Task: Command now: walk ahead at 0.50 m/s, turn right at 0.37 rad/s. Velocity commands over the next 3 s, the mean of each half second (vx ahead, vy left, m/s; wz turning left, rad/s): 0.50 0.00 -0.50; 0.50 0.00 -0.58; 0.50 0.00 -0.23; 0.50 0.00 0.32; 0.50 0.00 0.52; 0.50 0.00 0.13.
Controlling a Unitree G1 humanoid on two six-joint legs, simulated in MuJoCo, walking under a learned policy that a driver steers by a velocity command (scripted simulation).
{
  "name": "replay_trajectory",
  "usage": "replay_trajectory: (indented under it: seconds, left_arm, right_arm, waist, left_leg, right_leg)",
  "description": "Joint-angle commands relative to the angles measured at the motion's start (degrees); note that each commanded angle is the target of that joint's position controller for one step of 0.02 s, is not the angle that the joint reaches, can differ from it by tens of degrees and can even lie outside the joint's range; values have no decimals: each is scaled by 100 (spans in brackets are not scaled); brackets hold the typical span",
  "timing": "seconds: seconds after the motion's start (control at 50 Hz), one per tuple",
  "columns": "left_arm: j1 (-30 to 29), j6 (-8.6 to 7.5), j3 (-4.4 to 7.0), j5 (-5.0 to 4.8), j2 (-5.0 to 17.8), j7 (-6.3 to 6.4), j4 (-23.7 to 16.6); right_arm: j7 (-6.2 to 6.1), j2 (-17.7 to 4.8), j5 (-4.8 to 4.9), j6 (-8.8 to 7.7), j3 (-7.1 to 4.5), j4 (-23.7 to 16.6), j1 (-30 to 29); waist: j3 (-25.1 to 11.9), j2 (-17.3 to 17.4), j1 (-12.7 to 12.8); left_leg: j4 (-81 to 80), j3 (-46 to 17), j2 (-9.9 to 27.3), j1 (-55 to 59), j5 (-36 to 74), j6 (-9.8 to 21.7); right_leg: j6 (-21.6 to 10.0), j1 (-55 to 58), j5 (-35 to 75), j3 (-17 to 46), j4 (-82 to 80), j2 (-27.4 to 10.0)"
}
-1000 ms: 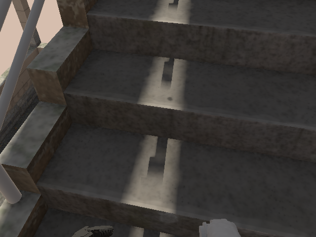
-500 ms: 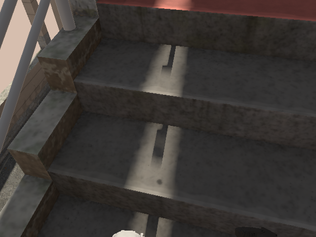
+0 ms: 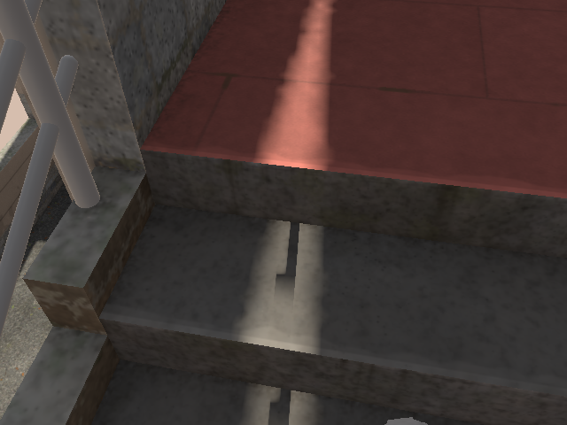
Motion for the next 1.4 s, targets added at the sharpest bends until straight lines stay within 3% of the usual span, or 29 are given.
replay_trajectory:
  seconds: [0.02, 0.14, 0.22, 0.28, 0.3, 0.32, 0.34, 0.36, 0.38, 0.46, 0.5, 0.58, 0.62, 0.68, 0.7, 0.74, 0.78, 0.8, 0.82, 0.86, 0.9, 0.94, 1.04, 1.16, 1.22, 1.28, 1.32, 1.38, 1.4]
  left_arm:
    - [25, 25, -275, -70, -461, 2, -213]
    - [-2181, 366, -309, 73, -98, 336, -1179]
    - [-2240, 615, -419, 179, -429, 39, -1312]
    - [-1569, 486, -287, 122, -91, 25, -1172]
    - [-1178, 422, -200, 103, 71, 127, -1057]
    - [-425, 377, -97, 30, 353, 256, -749]
    - [920, 389, 30, 47, 600, 337, -285]
    - [1965, 357, 99, 336, 1027, 338, 114]
    - [2273, 377, 255, 347, 1308, 374, 115]
    - [578, 44, -107, 227, -280, 285, 764]
    - [-74, -117, -238, 263, -564, 206, 788]
    - [1324, -217, -250, 629, -164, 367, 1141]
    - [1896, -202, -305, 813, -78, 283, 1317]
    - [983, -266, -292, 309, 292, 48, 522]
    - [987, -316, -221, 126, 575, 58, 407]
    - [1130, -450, -56, -29, 1126, 102, 245]
    - [1441, -588, 78, 248, 609, 46, 357]
    - [1663, -543, -65, 463, -273, -64, 293]
    - [835, -413, 59, 227, 28, -75, 397]
    - [631, -343, 117, 156, -68, 6, 591]
    - [464, -229, 9, 326, -266, 78, 599]
    - [346, -59, -75, 218, -465, 75, 543]
    - [-643, -98, -207, 160, -21, -150, 136]
    - [-2026, -52, -521, 35, -327, 265, -604]
    - [-2293, 128, -619, -47, -365, 260, -985]
    - [-3394, 375, -694, 194, -357, 168, -1584]
    - [-4450, 736, -779, 258, -515, -7, -2029]
    - [-2255, 409, -385, 139, 118, -14, -1311]
    - [-1688, 288, -410, 5, 146, 36, -1097]
  right_arm:
    - [-68, 520, -207, -303, 272, -431, -934]
    - [100, 28, -655, -190, 297, 364, 1343]
    - [240, -552, 8, -323, 216, -283, 330]
    - [160, -1401, 173, -449, -49, -196, 755]
    - [208, -1439, 17, -431, -96, -169, 754]
    - [198, -1037, -302, -443, -34, -236, 937]
    - [293, -1072, -336, -397, -32, -309, 732]
    - [399, -733, -219, -217, -79, -483, 119]
    - [483, -834, 26, -81, -116, -557, 181]
    - [111, -59, -26, -142, 173, -1064, -955]
    - [10, -252, 6, -14, 168, -1137, -831]
    - [-65, -136, 197, 21, 337, -1748, -2006]
    - [-233, -343, 109, -48, 421, -2348, -3066]
    - [-273, -75, 98, 155, 526, -2876, -3829]
    - [-176, 120, 221, 190, 536, -2895, -3236]
    - [-27, -662, 164, 194, 247, -2723, -2933]
    - [-113, -1157, 90, 24, 0, -2172, -855]
    - [-205, -1432, 7, -12, -57, -1691, 574]
    - [-288, -1543, -141, -22, -85, -1466, 1009]
    - [-267, -1117, 188, -125, -60, -1114, -82]
    - [-319, 269, 184, 11, 215, -814, -799]
    - [-424, 675, 147, 15, 301, -783, -1443]
    - [-386, 2, -306, -143, 197, -326, -820]
    - [-332, 210, -624, -88, 330, 557, 1233]
    - [-226, 222, -485, -158, 396, 390, 1236]
    - [-90, 287, -475, -156, 457, 612, 2179]
    - [218, 64, -153, -206, 382, 670, 2152]
    - [187, -777, 155, -522, 165, 149, 1542]
    - [216, -697, -3, -634, 134, 164, 2115]
  waist:
    - [131, 480, 567]
    - [179, 852, -411]
    - [-57, 989, 253]
    - [-57, 1399, 534]
    - [-364, 1534, 537]
    - [-1134, 1046, 508]
    - [-1455, 713, 963]
    - [-1048, -540, 1153]
    - [-1432, -921, 1202]
    - [-428, 566, -145]
    - [-169, 585, -620]
    - [40, -111, -63]
    - [-49, 643, 144]
    - [508, -218, -93]
    - [232, -795, -390]
    - [-163, -498, -657]
    - [-1824, 134, -817]
    - [-2494, 1807, -1079]
    - [-1135, 2221, -1565]
    - [106, 1329, -748]
    - [-45, 179, -133]
    - [201, 327, 158]
    - [251, 364, -88]
    - [659, 287, -707]
    - [560, 648, -541]
    - [432, 442, -774]
    - [737, 1074, -520]
    - [-152, 1490, 494]
    - [-1258, 1212, 230]
  left_leg:
    - [-2480, -942, 1299, -601, 891, 256]
    - [-2932, -1095, 1991, 2517, 1641, 515]
    - [-3315, 19, 2027, 709, 6883, 792]
    - [-2172, 17, 2327, 2786, 9856, 589]
    - [-1579, 58, 2301, 2847, 10346, 592]
    - [-616, -166, 2108, 1479, 10093, 371]
    - [581, -346, 1647, 187, 8295, 451]
    - [2763, -815, 505, -2012, 2649, 141]
    - [5794, -2243, 160, -2438, 2435, 181]
    - [8240, -2728, 124, -4668, 1972, 659]
    - [7706, -2212, 506, -4603, 1536, 576]
    - [9135, -1781, 505, -5487, -268, 401]
    - [6888, -1762, 774, -5613, -68, 486]
    - [4303, -969, 957, -1683, -133, -101]
    - [4927, -427, 631, -708, 369, -327]
    - [3151, -110, -12, -1068, -222, -229]
    - [1969, -2176, 756, 1576, 2272, 783]
    - [-426, -5686, 2104, 3584, 170, 1851]
    - [-1535, -7204, 2275, 2517, -2977, 1522]
    - [-1346, -5409, 2210, 619, -2616, 1192]
    - [-1260, -3969, 2132, 27, -1276, 867]
    - [-1856, -3244, 2040, -279, -816, 713]
    - [-2727, -1301, 1801, 350, 405, 586]
    - [-2978, -1455, 2198, 3317, 594, 807]
    - [-3324, -899, 1995, 2635, 1346, 756]
    - [-3588, -577, 1898, 2499, 1745, 679]
    - [-4383, -489, 2112, 845, 2507, 841]
    - [-2860, -68, 2255, 2627, 8555, 462]
    - [-1999, -345, 2023, 1414, 9318, 175]
  right_leg:
    - [-251, -320, -951, -841, 1492, -156]
    - [79, -2344, -168, -927, -1826, -475]
    - [398, 1345, -1158, -2533, -3064, -220]
    - [696, 1894, -2400, -2760, -5473, 551]
    - [571, 2548, -2182, -2531, -5695, 681]
    - [166, 4480, -693, -1576, -5424, 539]
    - [26, 5865, -1363, -439, -6591, 456]
    - [-493, 6711, -2075, 1764, -8641, -313]
    - [-667, 6536, -2231, 3516, -9803, -856]
    - [-100, 5242, -1432, 1408, -9189, -503]
    - [12, 4398, -905, 498, -9461, -368]
    - [-13, 4455, -1193, 709, -9953, -525]
    - [368, 4960, -1750, 746, -9959, -456]
    - [13, 1779, -1971, 748, -11745, -637]
    - [-232, 1780, 62, 567, -11686, -850]
    - [-181, 4386, 5473, 353, -10666, -1042]
    - [591, 4597, 5666, -70, -7735, -424]
    - [788, 1959, 243, -92, -5814, 728]
    - [749, 475, -693, 434, -2998, 726]
    - [457, 192, 112, -121, -1400, 269]
    - [188, 620, 65, -196, -1606, 53]
    - [31, 385, -640, -125, -1199, 26]
    - [121, 122, -420, -744, -2143, -218]
    - [-312, -3251, -1877, -558, -755, -208]
    - [-312, -2530, -1103, -1063, -824, -496]
    - [-57, -1351, -76, -1769, -3252, -976]
    - [168, 1108, -2041, -2048, -4085, -669]
    - [212, 2924, -1886, -2336, -5268, 110]
    - [63, 5083, -371, -1725, -4769, -63]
